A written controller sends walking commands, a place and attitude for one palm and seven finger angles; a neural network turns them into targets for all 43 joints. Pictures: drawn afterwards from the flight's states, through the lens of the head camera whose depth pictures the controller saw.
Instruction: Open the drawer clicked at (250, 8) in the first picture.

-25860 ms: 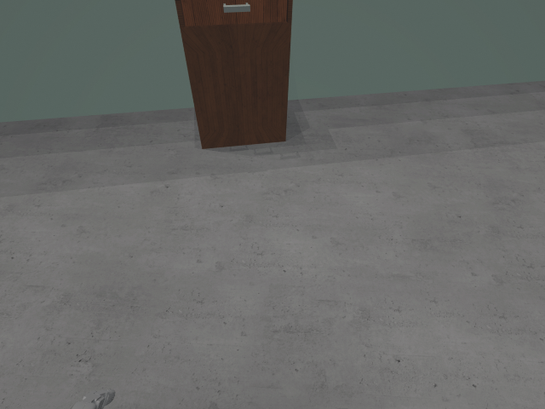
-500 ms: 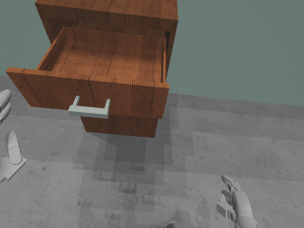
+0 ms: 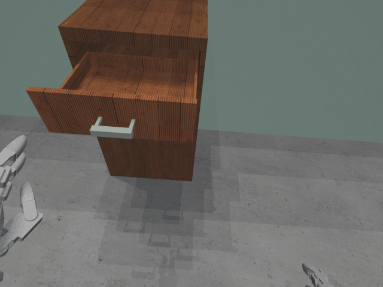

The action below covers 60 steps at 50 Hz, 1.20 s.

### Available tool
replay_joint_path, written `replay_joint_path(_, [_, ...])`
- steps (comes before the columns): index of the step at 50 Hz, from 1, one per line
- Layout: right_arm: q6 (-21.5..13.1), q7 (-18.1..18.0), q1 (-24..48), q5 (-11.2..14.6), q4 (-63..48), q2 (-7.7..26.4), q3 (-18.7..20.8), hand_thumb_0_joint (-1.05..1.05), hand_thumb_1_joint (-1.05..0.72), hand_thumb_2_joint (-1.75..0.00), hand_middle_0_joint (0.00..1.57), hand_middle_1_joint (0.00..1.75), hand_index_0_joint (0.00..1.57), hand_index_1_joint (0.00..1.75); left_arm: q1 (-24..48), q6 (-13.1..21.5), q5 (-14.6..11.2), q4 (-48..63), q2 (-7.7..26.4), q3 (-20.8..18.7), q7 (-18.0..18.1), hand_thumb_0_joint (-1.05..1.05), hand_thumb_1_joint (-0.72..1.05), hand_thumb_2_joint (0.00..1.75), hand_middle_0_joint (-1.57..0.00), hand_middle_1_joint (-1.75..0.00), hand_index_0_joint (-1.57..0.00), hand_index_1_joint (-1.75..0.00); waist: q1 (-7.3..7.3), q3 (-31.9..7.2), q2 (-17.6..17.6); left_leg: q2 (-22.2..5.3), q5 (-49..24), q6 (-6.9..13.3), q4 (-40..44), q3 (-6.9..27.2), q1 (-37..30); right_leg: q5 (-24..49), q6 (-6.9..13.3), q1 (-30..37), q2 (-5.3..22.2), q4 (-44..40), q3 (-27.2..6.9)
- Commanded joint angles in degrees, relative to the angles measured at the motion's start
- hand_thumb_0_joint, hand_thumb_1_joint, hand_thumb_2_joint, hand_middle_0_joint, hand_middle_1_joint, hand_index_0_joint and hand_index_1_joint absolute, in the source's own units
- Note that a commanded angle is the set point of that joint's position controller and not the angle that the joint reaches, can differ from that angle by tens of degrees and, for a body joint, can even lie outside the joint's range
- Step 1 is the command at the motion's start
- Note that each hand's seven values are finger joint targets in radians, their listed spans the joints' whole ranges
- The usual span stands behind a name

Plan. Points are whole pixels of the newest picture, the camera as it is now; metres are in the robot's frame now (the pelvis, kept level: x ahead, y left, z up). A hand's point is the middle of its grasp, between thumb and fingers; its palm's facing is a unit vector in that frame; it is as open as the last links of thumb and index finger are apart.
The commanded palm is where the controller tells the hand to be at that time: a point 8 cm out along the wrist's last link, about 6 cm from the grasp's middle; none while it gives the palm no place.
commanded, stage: stop stepping back and stand still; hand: left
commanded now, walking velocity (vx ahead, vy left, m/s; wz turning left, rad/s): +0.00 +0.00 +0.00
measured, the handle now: (114, 126) +0.53 +0.23 +0.00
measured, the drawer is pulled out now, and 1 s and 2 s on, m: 0.30 0.30 0.30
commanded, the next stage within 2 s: let the arm hang, fingers relaxed in 0.22 s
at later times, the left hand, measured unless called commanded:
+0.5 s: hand out of the picture +0.15 +0.23 -0.09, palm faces +0.08 -0.93 -0.35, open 7.4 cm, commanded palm none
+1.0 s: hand out of the picture -0.04 +0.20 -0.16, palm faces +0.05 -0.97 -0.25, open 7.3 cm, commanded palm none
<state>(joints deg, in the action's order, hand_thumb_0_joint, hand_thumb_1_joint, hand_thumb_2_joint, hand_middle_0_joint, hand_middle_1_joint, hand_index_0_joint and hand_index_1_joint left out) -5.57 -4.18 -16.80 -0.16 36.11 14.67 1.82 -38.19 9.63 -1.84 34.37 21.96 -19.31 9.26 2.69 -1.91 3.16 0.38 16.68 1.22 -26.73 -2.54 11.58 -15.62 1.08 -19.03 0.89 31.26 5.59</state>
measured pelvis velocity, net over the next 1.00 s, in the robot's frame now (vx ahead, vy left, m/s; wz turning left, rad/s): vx -0.03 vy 0.00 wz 0.02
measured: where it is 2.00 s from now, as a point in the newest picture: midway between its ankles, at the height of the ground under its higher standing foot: outside the picture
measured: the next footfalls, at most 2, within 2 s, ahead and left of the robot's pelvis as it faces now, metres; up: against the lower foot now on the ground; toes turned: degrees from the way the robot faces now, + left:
none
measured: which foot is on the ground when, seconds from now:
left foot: down 0.00-1.00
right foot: down 0.00-1.00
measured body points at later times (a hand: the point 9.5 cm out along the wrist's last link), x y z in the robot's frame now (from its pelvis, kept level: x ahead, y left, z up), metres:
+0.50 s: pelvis -0.01 +0.01 -0.01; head +0.00 -0.01 +0.44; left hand +0.14 +0.28 -0.07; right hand +0.14 -0.23 -0.13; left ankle -0.03 +0.11 -0.74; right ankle +0.01 -0.09 -0.74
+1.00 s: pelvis -0.03 +0.00 +0.01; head -0.02 -0.01 +0.46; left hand -0.04 +0.25 -0.14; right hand -0.05 -0.22 -0.16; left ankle -0.03 +0.11 -0.74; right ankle +0.01 -0.09 -0.74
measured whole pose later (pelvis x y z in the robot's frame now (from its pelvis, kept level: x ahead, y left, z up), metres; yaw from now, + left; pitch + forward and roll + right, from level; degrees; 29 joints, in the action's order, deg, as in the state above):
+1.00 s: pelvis -0.03 +0.00 +0.01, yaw +1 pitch -2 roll +0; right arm 0.9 -1.5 -19.0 -0.8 62.1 9.0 0.2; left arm -16.9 -1.2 0.2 -62.7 11.6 -0.7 1.2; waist 0.5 2.9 -1.6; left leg 0.1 13.0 0.6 -23.8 -0.8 8.8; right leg -8.5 2.1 -11.8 -1.9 22.3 0.9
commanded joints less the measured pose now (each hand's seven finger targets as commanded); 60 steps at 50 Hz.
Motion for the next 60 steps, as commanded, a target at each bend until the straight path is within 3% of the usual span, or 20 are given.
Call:
replay_joint_path(1, [-4.8,0.1,9.3,0.2,-10.4,4.7,0.2,0.0,-0.9,-0.9,0.2,0.3,0.2,0.3,0.5,5.2,0.4,17.9,11.6,-9.5,1.7,0.0,0.9,0.9,-0.2,-0.3,-0.2,-0.3,-2.38,-1.2,-15.2,-10.1,-7.2,4.1,8.2,9.7,7.3,1.2,-0.7,8.6,0.9,-0.6,-1.9])
replay_joint_path(3, [-5.1,0.0,9.2,0.7,-10.0,5.2,0.4,0.0,-0.9,-0.9,0.2,0.3,0.2,0.3,2.2,5.6,-0.3,15.4,10.8,-9.2,1.6,0.0,0.9,0.9,-0.2,-0.3,-0.2,-0.3,-1.56,-0.6,-8.0,-6.6,-9.6,2.2,3.5,6.8,10.1,12.4,0.1,13.1,3.0,-4.0,-6.6])
replay_joint_path(4, [-5.0,0.1,8.6,0.7,-9.5,5.0,0.6,0.0,-0.9,-0.9,0.2,0.3,0.2,0.3,1.8,5.9,-0.5,11.7,10.1,-9.3,1.5,0.0,0.9,0.9,-0.2,-0.3,-0.2,-0.3,-1.38,-0.6,-5.4,-4.8,-6.3,1.2,2.1,5.2,10.6,12.6,0.8,13.4,4.7,-5.9,-9.6])
replay_joint_path(7, [-3.7,0.6,7.7,1.3,-8.5,4.8,0.9,0.0,-0.9,-0.9,0.2,0.3,0.2,0.3,2.4,5.7,-1.2,5.0,8.5,-8.8,1.2,0.0,0.9,0.9,-0.2,-0.3,-0.2,-0.3,-0.68,0.7,3.0,-1.6,0.3,0.0,-5.2,2.8,8.7,3.8,3.7,8.4,10.9,-15.4,-18.9])
replay_joint_path(9, [-2.8,0.8,7.8,1.5,-8.6,4.4,0.7,0.0,-0.9,-0.9,0.2,0.3,0.2,0.3,4.0,5.3,-0.8,3.8,7.8,-7.5,0.9,0.0,0.9,0.9,-0.2,-0.3,-0.2,-0.3,-0.66,0.6,5.0,-1.5,2.3,0.4,-3.7,2.1,6.1,0.0,3.5,6.8,11.5,-17.3,-17.3])
replay_joint_path(11, [-2.3,0.7,8.7,1.3,-8.9,4.2,0.3,0.0,-0.9,-0.9,0.2,0.3,0.2,0.3,4.2,5.0,-0.6,3.3,7.2,-6.8,0.7,0.0,0.9,0.9,-0.2,-0.3,-0.2,-0.3,-0.92,0.9,3.8,-2.3,-0.2,0.9,0.8,2.7,3.4,-1.6,1.8,5.3,8.7,-16.2,-13.2])
replay_joint_path(13, [-2.1,0.5,10.0,0.9,-9.4,4.3,-0.1,0.0,-0.9,-0.9,0.2,0.3,0.2,0.3,5.2,5.0,-0.3,6.1,7.3,-6.3,0.7,0.0,0.9,0.9,-0.2,-0.3,-0.2,-0.3,-1.33,0.7,-2.3,-4.7,-4.3,1.4,5.7,5.1,2.2,2.6,0.1,6.5,5.1,-12.4,-9.6])
replay_joint_path(15, [-2.3,0.5,10.5,0.7,-10.2,4.3,-0.3,0.0,-0.9,-0.9,0.2,0.3,0.2,0.3,6.0,5.1,-0.1,8.6,7.4,-5.9,0.6,0.0,0.9,0.9,-0.2,-0.3,-0.2,-0.3,-1.78,-1.0,-4.7,-6.6,-7.5,1.8,8.0,7.0,3.6,8.6,-0.7,10.2,2.9,-8.6,-7.4])
replay_joint_path(16, [-5.0,5.6,10.9,0.3,5.0,13.0,3.1,0.0,-0.9,-0.9,0.2,0.3,0.2,0.3,12.5,-3.4,5.2,-39.1,0.1,14.2,-6.8,0.0,0.9,0.9,-0.2,-0.3,-0.2,-0.3,0.61,4.9,-7.8,-7.4,-18.1,1.9,0.7,9.4,8.4,14.8,-0.1,0.5,3.8,2.7,-3.2])
replay_joint_path(17, [-2.1,5.2,6.4,-0.3,5.5,9.8,3.0,0.0,-0.9,-0.9,0.2,0.3,0.2,0.3,11.4,-7.9,4.9,-41.2,-2.3,12.7,-8.0,0.0,0.9,0.9,-0.2,-0.3,-0.2,-0.3,-0.62,-1.1,-7.7,-8.3,-27.4,1.7,1.4,7.4,3.6,14.2,-0.2,1.5,3.3,2.3,-4.7])
replay_joint_path(20, [0.8,4.4,5.3,-0.9,3.2,8.0,1.3,0.0,-0.9,-0.9,0.2,0.3,0.2,0.3,15.9,-9.6,4.0,-44.1,-3.8,13.8,-8.4,0.0,0.9,0.9,-0.2,-0.3,-0.2,-0.3,-0.81,-2.3,-6.8,-12.2,-32.3,5.9,2.6,13.7,3.0,-3.7,-0.2,-2.0,0.3,10.0,-5.2])
replay_joint_path(23, [2.1,3.6,6.2,-1.5,3.7,8.7,0.8,0.0,-0.9,-0.9,0.2,0.3,0.2,0.3,18.5,-9.7,3.9,-54.2,-2.5,14.6,-8.2,0.0,0.9,0.9,-0.2,-0.3,-0.2,-0.3,-2.53,-3.1,-0.2,-11.8,-42.2,6.7,-0.1,13.4,-0.8,1.5,0.2,0.7,0.8,7.1,-7.4])
replay_joint_path(25, [3.1,3.2,7.2,-0.8,4.6,7.6,0.7,0.0,-0.9,-0.9,0.2,0.3,0.2,0.3,16.7,-9.5,4.0,-62.2,0.3,14.3,-8.0,0.0,0.9,0.9,-0.2,-0.3,-0.2,-0.3,-3.96,-5.0,1.6,-5.2,-32.3,2.4,-4.7,6.7,1.3,26.0,1.1,10.8,3.9,-0.3,-11.2])
replay_joint_path(26, [3.7,3.2,6.3,-0.3,5.4,6.4,0.6,0.0,-0.9,-0.9,0.2,0.3,0.2,0.3,16.9,-9.5,3.8,-65.6,1.9,14.5,-8.0,0.0,0.9,0.9,-0.2,-0.3,-0.2,-0.3,-3.33,-5.6,5.1,-2.0,-17.9,0.7,-6.2,4.4,2.7,31.7,2.8,12.9,7.3,-2.7,-14.7])
replay_joint_path(27, [4.3,3.2,5.1,0.0,6.3,4.9,0.4,0.0,-0.9,-0.9,0.2,0.3,0.2,0.3,18.5,-9.5,3.6,-68.4,2.2,15.0,-8.0,0.0,0.9,0.9,-0.2,-0.3,-0.2,-0.3,-2.65,-4.6,6.8,0.0,-6.6,0.0,-5.8,3.9,2.9,30.9,4.5,11.8,9.6,-5.3,-16.7])
replay_joint_path(28, [4.7,3.1,4.4,-0.2,8.2,4.1,0.1,0.0,-0.9,-0.9,0.2,0.3,0.2,0.3,20.4,-9.4,3.3,-71.0,1.7,15.6,-8.1,0.0,0.9,0.9,-0.2,-0.3,-0.2,-0.3,-1.86,-2.6,3.3,-0.1,-2.1,-0.2,-4.3,3.7,1.4,26.6,5.3,9.2,10.1,-7.1,-17.8])
replay_joint_path(30, [5.2,3.1,2.7,-0.4,11.2,2.8,-0.4,0.0,-0.9,-0.9,0.2,0.3,0.2,0.3,22.8,-9.4,2.8,-75.3,0.5,16.4,-8.2,0.0,0.9,0.9,-0.2,-0.3,-0.2,-0.3,-1.09,-0.2,-4.1,-1.4,-5.3,-0.1,-0.8,4.6,-1.5,14.8,4.3,5.6,7.4,-9.1,-15.9])
replay_joint_path(33, [5.3,2.6,2.6,-0.8,14.0,2.2,-0.5,0.0,-0.9,-0.9,0.2,0.3,0.2,0.3,21.0,-9.6,2.7,-81.0,-2.8,16.3,-7.9,0.0,0.9,0.9,-0.2,-0.3,-0.2,-0.3,-2.46,0.3,-12.3,-4.7,-8.9,0.7,3.4,6.8,-0.2,9.6,2.3,8.6,3.8,-9.5,-12.0])
replay_joint_path(43, [5.8,2.3,-4.2,-0.5,22.0,1.4,-0.6,0.0,-0.9,-0.9,0.2,0.3,0.2,0.3,20.2,-9.6,2.3,-92.4,-3.4,17.6,-7.9,0.0,0.9,0.9,-0.2,-0.3,-0.2,-0.3,-2.24,6.0,-2.8,-5.2,-0.7,1.1,7.7,6.8,0.9,-1.5,2.2,6.9,3.4,-15.4,-11.7])
replay_joint_path(60, [5.3,1.9,-6.7,-0.6,26.2,-1.7,-0.7,0.0,-0.9,-0.9,0.2,0.3,0.2,0.3,19.6,-9.5,2.5,-96.2,-6.0,17.4,-7.3,0.0,0.9,0.9,-0.2,-0.3,-0.2,-0.3,-2.38,8.6,-4.1,-5.3,0.1,1.3,9.9,6.7,2.1,0.2,1.9,5.2,2.8,-13.6,-11.6])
